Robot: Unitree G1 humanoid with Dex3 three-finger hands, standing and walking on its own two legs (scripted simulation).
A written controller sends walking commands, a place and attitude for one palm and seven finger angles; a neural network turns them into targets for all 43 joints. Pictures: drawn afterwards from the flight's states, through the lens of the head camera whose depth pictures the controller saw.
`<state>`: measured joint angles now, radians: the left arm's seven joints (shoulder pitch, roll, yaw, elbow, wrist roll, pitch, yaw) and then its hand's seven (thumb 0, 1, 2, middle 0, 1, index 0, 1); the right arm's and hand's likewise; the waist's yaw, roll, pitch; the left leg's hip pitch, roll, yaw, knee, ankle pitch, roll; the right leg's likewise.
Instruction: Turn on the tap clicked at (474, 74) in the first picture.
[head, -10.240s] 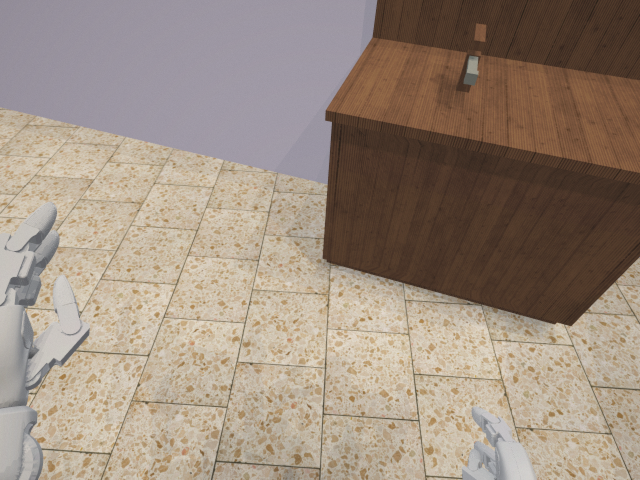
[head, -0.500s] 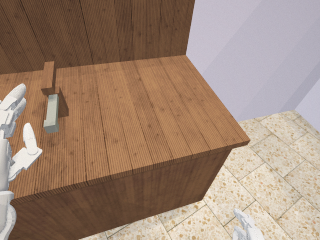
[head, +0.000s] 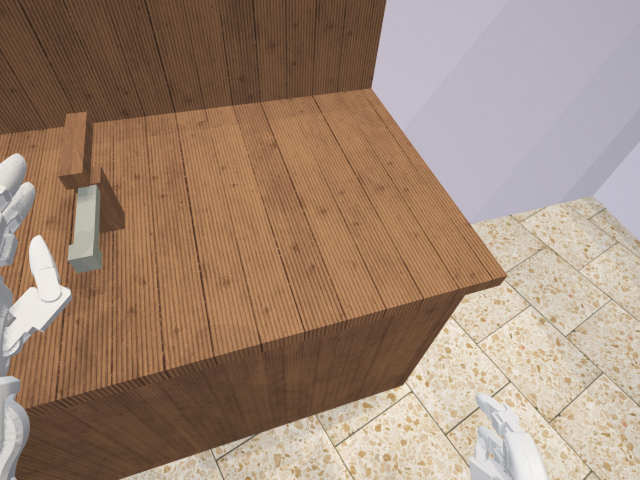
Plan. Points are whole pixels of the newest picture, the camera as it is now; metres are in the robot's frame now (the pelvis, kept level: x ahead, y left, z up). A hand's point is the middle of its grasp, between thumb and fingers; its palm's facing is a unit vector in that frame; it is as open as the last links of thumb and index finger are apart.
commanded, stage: come to a stop and stand still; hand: left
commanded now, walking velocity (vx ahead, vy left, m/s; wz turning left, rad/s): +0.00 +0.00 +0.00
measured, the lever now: (85, 256) +0.34 +0.34 +0.06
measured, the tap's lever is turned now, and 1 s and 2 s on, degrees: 0 0 0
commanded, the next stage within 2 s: look again from close up in 0.56 s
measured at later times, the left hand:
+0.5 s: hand (43, 295) +0.22 +0.27 +0.17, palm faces +0.40 -0.85 -0.35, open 7.4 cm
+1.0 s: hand (58, 307) +0.22 +0.26 +0.16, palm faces +0.38 -0.85 -0.36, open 7.4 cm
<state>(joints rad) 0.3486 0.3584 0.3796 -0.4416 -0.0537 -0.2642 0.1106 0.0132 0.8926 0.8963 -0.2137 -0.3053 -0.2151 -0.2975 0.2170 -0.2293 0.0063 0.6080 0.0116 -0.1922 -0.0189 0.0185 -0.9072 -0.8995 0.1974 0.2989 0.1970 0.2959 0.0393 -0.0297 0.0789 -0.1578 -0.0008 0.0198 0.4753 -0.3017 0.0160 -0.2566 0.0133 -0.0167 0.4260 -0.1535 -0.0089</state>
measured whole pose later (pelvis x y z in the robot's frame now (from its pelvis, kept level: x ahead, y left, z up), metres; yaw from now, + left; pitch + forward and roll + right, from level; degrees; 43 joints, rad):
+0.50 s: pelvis +0.01 +0.03 +0.00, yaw +0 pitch -1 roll -1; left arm 0.40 0.36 0.36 -0.47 -0.05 -0.24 0.10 0.01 0.89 0.90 -0.21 -0.30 -0.21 -0.30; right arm 0.19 -0.18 0.03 0.58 0.01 -0.13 -0.01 0.02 -0.91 -0.90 0.20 0.30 0.20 0.30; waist 0.04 -0.03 0.07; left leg -0.13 -0.03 0.03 0.46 -0.31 0.05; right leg -0.23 -0.02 0.00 0.41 -0.15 0.03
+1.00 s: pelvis +0.00 +0.02 +0.00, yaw +0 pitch -1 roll -1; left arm 0.42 0.35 0.35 -0.46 -0.05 -0.22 0.11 0.01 0.89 0.90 -0.21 -0.30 -0.21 -0.30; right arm 0.20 -0.21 0.01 0.58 0.01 -0.13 -0.03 0.02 -0.91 -0.90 0.20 0.30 0.20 0.30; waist 0.02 -0.02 0.07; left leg -0.13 -0.02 0.02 0.45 -0.29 0.04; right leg -0.23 -0.01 -0.01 0.39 -0.14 0.01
